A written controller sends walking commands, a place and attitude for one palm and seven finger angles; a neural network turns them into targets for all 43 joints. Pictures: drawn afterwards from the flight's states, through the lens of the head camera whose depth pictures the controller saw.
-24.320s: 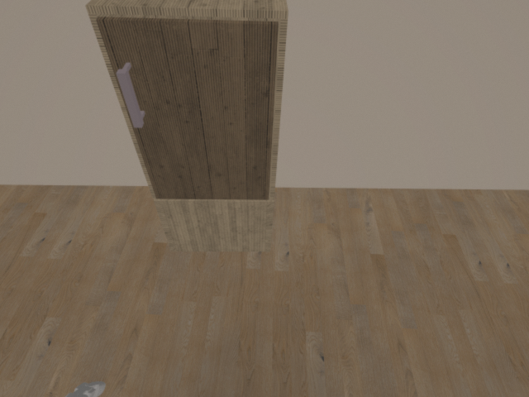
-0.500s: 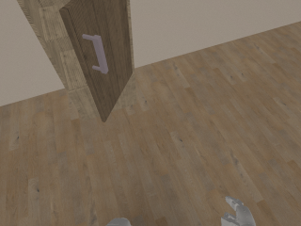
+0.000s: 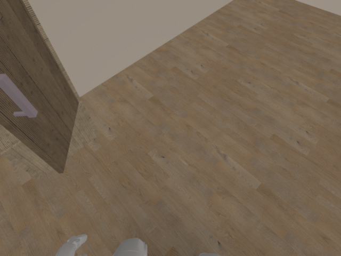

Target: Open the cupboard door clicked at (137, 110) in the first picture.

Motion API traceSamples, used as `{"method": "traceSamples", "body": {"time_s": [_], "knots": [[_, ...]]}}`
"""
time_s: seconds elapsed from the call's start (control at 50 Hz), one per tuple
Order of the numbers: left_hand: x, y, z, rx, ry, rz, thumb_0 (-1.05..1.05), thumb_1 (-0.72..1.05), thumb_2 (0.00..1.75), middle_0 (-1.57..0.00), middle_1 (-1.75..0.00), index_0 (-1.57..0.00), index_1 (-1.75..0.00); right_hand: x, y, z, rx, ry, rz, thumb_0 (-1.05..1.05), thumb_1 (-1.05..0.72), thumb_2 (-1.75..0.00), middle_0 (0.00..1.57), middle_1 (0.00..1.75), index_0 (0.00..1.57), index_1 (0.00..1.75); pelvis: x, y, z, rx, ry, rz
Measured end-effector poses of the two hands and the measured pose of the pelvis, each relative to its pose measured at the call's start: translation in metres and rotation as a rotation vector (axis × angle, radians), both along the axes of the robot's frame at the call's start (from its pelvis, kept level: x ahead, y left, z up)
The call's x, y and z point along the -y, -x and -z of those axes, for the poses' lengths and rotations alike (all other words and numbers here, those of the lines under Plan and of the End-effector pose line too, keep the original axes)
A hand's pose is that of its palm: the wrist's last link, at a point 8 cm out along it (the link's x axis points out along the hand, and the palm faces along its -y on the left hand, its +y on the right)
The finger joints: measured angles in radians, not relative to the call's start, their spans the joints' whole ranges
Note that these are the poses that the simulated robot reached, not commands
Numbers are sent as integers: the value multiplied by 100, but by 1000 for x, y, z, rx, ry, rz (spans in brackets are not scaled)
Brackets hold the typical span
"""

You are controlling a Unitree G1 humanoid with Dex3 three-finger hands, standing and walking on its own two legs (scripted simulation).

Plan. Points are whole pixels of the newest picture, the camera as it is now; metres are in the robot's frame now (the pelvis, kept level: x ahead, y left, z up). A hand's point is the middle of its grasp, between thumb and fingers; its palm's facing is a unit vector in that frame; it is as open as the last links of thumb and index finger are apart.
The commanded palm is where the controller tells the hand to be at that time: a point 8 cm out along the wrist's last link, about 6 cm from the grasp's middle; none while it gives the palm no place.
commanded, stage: walk to a spot facing it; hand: left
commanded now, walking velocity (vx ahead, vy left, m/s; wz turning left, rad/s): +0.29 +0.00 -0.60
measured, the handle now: (10, 98) +0.48 +0.46 +0.04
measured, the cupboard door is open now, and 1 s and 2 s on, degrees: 48 48 48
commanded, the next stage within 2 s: turn to face it in 1.92 s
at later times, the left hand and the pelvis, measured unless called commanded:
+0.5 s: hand (133, 179) +0.33 +0.13 -0.15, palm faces -0.40 -0.90 -0.18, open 7.4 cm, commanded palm none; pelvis +0.13 +0.00 +0.01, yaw -19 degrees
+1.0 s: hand (160, 164) +0.39 +0.05 -0.16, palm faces -0.38 -0.90 -0.23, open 7.3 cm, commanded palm none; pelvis +0.31 -0.13 +0.01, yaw -28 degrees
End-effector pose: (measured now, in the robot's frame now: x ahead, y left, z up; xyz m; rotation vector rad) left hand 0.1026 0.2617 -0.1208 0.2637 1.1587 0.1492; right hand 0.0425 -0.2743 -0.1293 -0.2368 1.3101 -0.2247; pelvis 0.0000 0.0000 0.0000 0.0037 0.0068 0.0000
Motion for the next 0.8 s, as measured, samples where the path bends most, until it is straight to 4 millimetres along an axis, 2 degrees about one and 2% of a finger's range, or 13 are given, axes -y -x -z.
{"method": "traceSamples", "body": {"time_s": [0.08, 0.18, 0.24, 0.34, 0.4, 0.46, 0.54, 0.6, 0.64, 0.68, 0.76, 0.8], "knots": [[7, -6, 4, -32, 41, 46, 1, 91, 90, -20, -30, -20, -30, -8, -17, -14, 78, -7, 26, 0, -91, -90, 20, 30, 20, 30, -6, -11, -6, -2, -16, 55], [-1, -25, 21, -72, 91, 91, 1, 91, 90, -20, -30, -20, -30, -26, -36, -18, 173, 19, 57, 0, -91, -90, 20, 30, 20, 30, -26, -35, 3, -13, 10, 122], [-5, -50, 24, -94, 98, 134, 1, 91, 90, -20, -30, -20, -30, -38, -27, -18, 169, 30, 99, 0, -91, -90, 20, 30, 20, 30, -32, -49, 3, -10, 19, 170], [8, -117, 8, -41, 116, 216, 1, 91, 90, -20, -30, -20, -30, -59, 11, -26, 34, -6, 191, 0, -90, -90, 20, 30, 20, 30, -27, -77, -12, -23, 28, 228], [28, -162, 0, -8, 119, 281, 1, 91, 90, -20, -29, -19, -30, -69, 34, -26, -49, -35, 266, 0, -90, -90, 20, 30, 20, 30, -21, -95, -16, -28, 29, 271], [58, -207, -3, 15, 119, 358, 1, 91, 90, -20, -29, -19, -30, -77, 55, -23, -125, -68, 349, 0, -90, -90, 20, 30, 20, 30, -10, -114, -14, -29, 19, 311], [111, -269, -3, 52, 115, 464, 1, 91, 90, -20, -29, -19, -30, -81, 74, -13, -220, -123, 451, 0, -90, -90, 20, 30, 20, 30, 14, -142, -5, -25, 1, 356], [153, -310, 1, 123, 115, 515, 1, 91, 90, -20, -29, -19, -30, -76, 76, 2, -284, -174, 502, 0, -90, -90, 20, 30, 20, 30, 42, -164, 11, -12, -14, 370], [171, -323, 3, 162, 113, 513, 1, 91, 90, -20, -29, -19, -30, -63, 64, 11, -300, -195, 526, 0, -90, -90, 20, 30, 20, 30, 56, -174, 15, 3, -18, 390], [180, -324, 2, 137, 105, 499, 1, 91, 90, -20, -29, -19, -30, -42, 36, 14, -260, -188, 537, 0, -90, -90, 20, 30, 20, 30, 67, -185, 11, 12, -11, 398], [188, -308, 1, 16, 81, 478, 0, 91, 90, -20, -29, -20, -30, 10, -43, 8, -89, -139, 519, 1, -91, -90, 20, 30, 20, 30, 86, -210, -5, 3, -14, 428], [185, -306, -1, -13, 63, 434, -1, 94, 90, -20, -30, -20, -30, 34, -85, 2, -2, -118, 498, 0, -91, -90, 20, 30, 20, 30, 96, -223, -10, -4, -19, 441]]}}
